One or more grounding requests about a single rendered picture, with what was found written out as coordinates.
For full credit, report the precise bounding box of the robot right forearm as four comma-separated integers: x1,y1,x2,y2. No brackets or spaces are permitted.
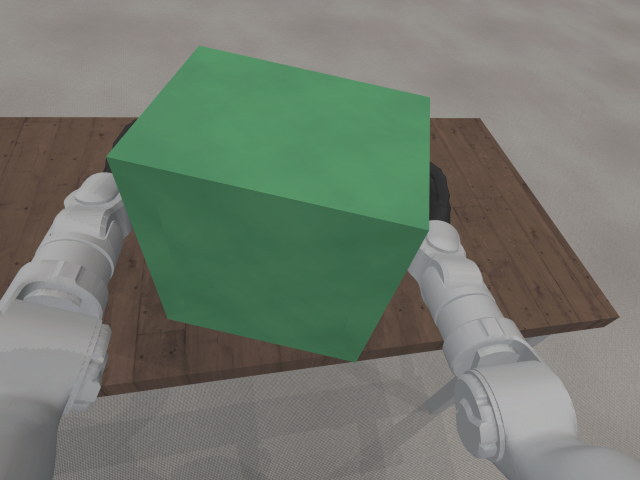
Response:
408,220,577,432

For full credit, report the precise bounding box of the left robot upper arm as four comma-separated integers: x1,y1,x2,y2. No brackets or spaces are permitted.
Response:
0,299,112,480

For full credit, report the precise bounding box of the table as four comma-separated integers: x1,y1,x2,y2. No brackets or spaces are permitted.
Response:
0,117,620,415

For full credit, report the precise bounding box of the robot left forearm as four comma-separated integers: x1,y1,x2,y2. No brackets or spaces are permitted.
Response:
0,172,133,321

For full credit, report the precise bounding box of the right robot hand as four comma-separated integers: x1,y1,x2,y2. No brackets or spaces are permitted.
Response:
429,162,451,224

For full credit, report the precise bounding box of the right robot upper arm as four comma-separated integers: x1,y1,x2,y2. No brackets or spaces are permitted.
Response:
454,360,640,480

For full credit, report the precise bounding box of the carton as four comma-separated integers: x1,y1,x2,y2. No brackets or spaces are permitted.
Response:
106,46,430,363

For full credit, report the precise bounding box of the left robot hand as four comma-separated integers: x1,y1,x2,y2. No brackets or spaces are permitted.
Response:
103,119,137,173

